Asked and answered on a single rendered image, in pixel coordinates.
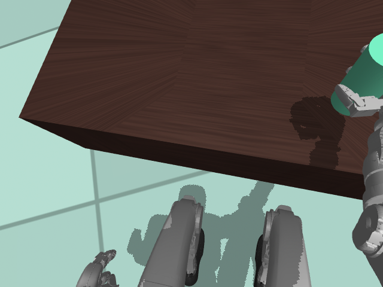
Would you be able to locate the left robot foot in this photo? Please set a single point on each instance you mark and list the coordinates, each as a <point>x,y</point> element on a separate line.
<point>191,279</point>

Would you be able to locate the left robot hand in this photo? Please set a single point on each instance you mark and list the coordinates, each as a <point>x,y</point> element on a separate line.
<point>92,276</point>

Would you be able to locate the right robot hand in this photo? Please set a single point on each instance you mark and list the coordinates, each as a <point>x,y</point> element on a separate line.
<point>362,106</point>

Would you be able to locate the can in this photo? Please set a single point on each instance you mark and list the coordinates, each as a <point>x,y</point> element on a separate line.
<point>366,76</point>

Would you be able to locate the right robot arm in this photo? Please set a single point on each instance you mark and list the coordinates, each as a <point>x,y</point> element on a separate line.
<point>367,235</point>

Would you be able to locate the right robot foot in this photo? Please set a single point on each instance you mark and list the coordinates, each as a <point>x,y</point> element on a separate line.
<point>258,259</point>

